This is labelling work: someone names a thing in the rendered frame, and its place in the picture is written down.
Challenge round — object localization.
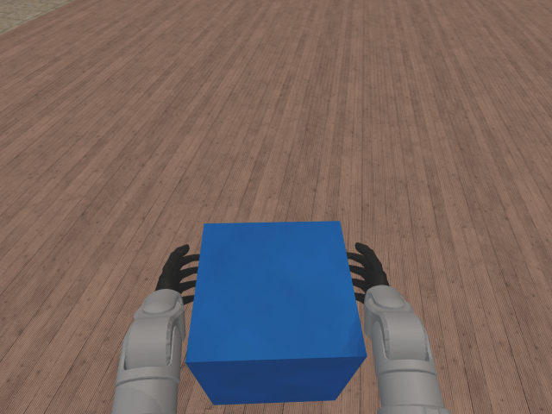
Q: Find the carton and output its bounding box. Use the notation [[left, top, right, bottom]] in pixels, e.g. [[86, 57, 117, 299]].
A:
[[185, 221, 367, 405]]

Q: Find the robot right hand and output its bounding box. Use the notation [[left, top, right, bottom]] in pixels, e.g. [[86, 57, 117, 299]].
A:
[[346, 242, 389, 304]]

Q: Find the robot left hand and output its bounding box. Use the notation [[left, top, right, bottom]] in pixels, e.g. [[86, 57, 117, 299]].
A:
[[155, 244, 200, 305]]

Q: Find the right robot forearm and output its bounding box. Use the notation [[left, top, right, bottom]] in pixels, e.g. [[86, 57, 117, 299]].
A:
[[364, 285, 452, 414]]

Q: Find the left robot forearm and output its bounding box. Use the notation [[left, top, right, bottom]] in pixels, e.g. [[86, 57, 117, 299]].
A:
[[111, 289, 185, 414]]

